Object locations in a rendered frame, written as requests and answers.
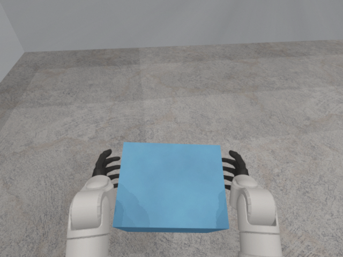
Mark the robot left hand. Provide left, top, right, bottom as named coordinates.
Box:
left=92, top=149, right=121, bottom=188

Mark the carton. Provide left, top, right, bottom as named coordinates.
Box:
left=113, top=142, right=229, bottom=233

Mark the robot right hand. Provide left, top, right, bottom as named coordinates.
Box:
left=222, top=150, right=249, bottom=190

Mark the robot right forearm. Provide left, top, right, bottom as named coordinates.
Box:
left=229, top=175, right=284, bottom=257

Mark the robot left forearm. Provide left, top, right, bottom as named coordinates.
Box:
left=65, top=175, right=115, bottom=257

